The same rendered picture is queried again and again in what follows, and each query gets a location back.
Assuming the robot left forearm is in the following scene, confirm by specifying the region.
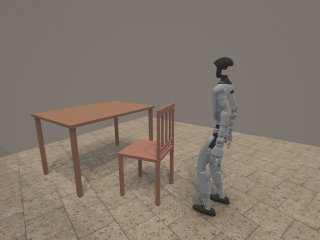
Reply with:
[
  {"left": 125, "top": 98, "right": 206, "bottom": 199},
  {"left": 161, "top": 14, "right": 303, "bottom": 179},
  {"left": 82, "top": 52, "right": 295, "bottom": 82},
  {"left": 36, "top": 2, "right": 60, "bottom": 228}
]
[{"left": 215, "top": 112, "right": 230, "bottom": 147}]

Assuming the robot right hand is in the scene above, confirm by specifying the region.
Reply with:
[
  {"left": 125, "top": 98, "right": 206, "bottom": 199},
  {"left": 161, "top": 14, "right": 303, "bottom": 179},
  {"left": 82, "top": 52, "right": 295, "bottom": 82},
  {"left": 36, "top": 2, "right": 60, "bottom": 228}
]
[{"left": 224, "top": 132, "right": 233, "bottom": 149}]

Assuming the robot left upper arm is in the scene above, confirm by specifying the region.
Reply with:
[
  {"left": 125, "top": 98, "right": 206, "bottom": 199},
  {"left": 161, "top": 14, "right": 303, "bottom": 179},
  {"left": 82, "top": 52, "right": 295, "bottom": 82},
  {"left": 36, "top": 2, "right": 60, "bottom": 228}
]
[{"left": 213, "top": 84, "right": 232, "bottom": 119}]

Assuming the chair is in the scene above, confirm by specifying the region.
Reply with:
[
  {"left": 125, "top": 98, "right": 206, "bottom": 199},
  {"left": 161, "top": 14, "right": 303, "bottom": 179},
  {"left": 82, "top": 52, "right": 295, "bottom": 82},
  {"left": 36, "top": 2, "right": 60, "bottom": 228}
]
[{"left": 118, "top": 103, "right": 175, "bottom": 207}]

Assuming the left robot shin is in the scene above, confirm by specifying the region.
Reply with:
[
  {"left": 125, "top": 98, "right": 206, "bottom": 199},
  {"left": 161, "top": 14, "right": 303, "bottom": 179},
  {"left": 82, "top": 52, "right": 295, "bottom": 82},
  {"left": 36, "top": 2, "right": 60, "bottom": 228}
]
[{"left": 197, "top": 171, "right": 211, "bottom": 210}]

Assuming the robot right forearm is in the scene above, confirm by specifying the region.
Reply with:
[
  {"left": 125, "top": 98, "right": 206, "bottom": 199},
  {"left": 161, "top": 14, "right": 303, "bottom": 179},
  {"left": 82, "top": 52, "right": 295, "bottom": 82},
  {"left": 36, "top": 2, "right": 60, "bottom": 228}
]
[{"left": 228, "top": 111, "right": 237, "bottom": 133}]

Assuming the humanoid robot torso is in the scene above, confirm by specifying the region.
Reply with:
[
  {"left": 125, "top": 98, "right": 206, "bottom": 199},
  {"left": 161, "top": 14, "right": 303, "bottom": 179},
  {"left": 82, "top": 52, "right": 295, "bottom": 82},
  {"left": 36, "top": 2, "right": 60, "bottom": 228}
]
[{"left": 212, "top": 81, "right": 234, "bottom": 141}]

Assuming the robot left hand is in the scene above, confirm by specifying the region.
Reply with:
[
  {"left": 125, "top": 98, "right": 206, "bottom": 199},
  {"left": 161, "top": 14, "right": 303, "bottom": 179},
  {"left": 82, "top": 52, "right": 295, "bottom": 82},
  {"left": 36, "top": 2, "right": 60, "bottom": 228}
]
[{"left": 209, "top": 145, "right": 224, "bottom": 167}]

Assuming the table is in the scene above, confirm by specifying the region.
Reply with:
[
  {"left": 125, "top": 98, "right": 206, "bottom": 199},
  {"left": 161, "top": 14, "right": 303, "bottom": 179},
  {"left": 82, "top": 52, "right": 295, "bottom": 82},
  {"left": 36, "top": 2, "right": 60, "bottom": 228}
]
[{"left": 31, "top": 101, "right": 155, "bottom": 198}]

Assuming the robot right upper arm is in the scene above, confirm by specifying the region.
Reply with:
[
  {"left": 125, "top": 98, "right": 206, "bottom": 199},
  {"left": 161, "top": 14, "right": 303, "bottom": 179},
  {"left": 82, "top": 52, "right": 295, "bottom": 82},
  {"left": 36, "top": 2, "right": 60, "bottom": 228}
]
[{"left": 231, "top": 93, "right": 238, "bottom": 113}]

